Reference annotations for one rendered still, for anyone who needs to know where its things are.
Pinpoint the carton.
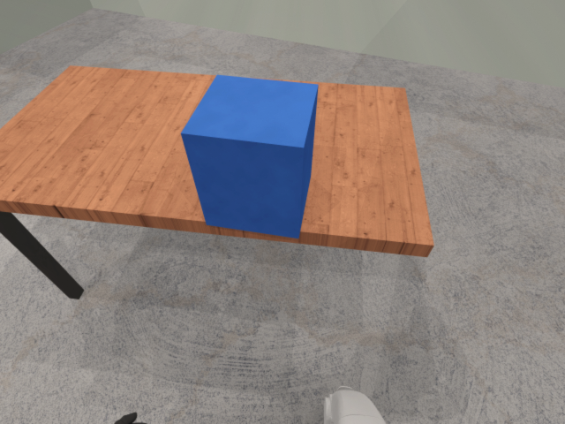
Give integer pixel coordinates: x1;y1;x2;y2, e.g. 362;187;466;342
181;75;319;239

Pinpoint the table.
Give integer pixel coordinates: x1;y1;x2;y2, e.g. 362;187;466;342
0;65;434;299

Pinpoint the robot right thigh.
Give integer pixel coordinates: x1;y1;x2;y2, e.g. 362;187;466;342
324;390;386;424

